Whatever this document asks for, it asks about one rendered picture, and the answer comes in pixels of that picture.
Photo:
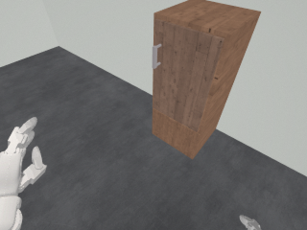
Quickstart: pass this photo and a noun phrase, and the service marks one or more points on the cupboard door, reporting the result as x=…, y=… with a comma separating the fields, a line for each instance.
x=181, y=82

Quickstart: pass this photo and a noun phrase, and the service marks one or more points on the robot right hand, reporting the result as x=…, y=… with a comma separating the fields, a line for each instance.
x=250, y=224

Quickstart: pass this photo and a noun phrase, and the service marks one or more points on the robot left hand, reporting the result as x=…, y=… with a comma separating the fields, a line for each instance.
x=11, y=183

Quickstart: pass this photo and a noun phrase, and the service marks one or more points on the handle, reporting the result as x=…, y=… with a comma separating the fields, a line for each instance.
x=154, y=56

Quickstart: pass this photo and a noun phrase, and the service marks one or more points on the left robot forearm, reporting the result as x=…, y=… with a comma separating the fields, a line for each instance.
x=10, y=215

